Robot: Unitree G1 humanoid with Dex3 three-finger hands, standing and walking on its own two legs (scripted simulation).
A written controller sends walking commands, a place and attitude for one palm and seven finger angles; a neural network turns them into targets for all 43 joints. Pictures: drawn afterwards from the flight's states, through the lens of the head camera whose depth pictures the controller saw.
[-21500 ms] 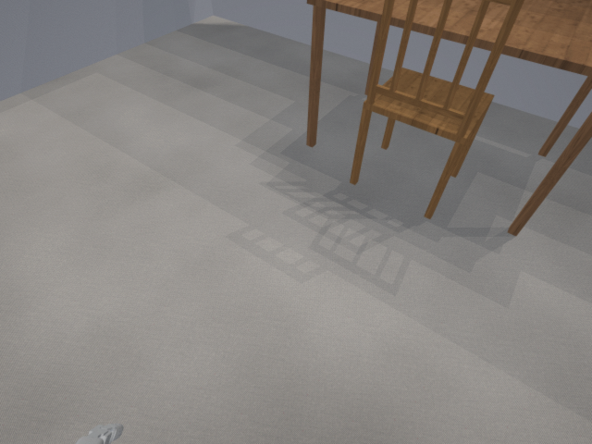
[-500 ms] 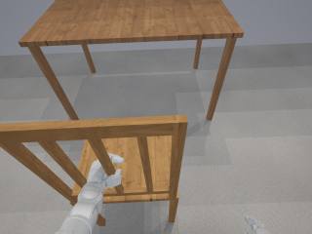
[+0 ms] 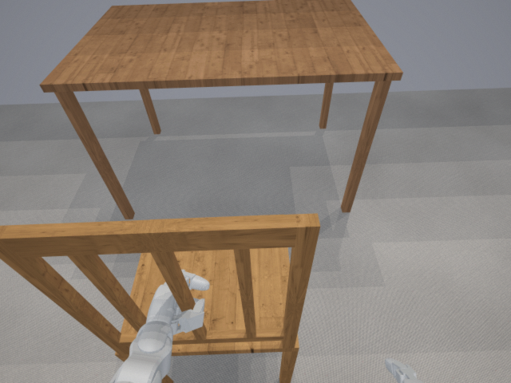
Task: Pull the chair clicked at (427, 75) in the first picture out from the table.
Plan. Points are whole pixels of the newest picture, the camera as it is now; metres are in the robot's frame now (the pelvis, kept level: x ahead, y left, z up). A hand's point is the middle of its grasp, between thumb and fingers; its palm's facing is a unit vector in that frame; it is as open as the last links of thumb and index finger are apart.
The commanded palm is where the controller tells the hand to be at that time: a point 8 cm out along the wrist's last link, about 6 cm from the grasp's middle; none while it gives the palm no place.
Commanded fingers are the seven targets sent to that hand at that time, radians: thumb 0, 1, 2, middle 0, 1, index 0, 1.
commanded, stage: stop walking, hand still on the chair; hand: left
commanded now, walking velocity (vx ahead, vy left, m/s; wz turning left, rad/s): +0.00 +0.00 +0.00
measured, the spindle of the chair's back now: (185, 301) +0.27 +0.15 -0.05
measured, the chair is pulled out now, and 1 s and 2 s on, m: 0.63 0.63 0.63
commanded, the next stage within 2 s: open the thumb and straighten the fingers in 0.08 s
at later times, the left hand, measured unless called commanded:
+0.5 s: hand (198, 310) +0.26 +0.12 -0.06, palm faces +0.02 -0.99 -0.16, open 10.1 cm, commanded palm +0.23 +0.18 -0.04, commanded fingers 0.00 -0.55 0.20 -0.32 -0.94 -0.32 -0.94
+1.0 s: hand (196, 321) +0.24 +0.13 -0.07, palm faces +0.04 -0.98 -0.18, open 17.3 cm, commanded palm +0.22 +0.18 -0.05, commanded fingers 0.00 -0.55 0.20 0.00 0.00 0.00 0.00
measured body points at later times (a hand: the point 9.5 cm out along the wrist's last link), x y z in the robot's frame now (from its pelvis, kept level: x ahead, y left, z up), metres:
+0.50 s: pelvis -0.01 -0.01 -0.02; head +0.03 -0.02 +0.43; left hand +0.25 +0.18 -0.05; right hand +0.16 -0.26 -0.12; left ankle -0.03 +0.12 -0.74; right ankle +0.01 -0.15 -0.74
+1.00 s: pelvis +0.00 -0.03 -0.04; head +0.04 -0.05 +0.41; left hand +0.23 +0.18 -0.06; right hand +0.17 -0.27 -0.14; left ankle -0.03 +0.12 -0.74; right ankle +0.01 -0.15 -0.74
